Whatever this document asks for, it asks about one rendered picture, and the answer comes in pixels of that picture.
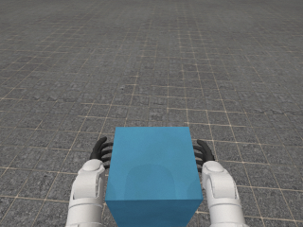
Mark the robot right hand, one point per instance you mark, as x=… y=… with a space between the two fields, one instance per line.
x=206 y=154

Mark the robot left forearm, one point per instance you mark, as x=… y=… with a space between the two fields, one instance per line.
x=86 y=198

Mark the robot left hand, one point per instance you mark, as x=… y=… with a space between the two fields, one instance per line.
x=98 y=151

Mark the robot right forearm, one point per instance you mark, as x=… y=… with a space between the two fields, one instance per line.
x=222 y=195

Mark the carton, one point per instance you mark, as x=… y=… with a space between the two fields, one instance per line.
x=153 y=177

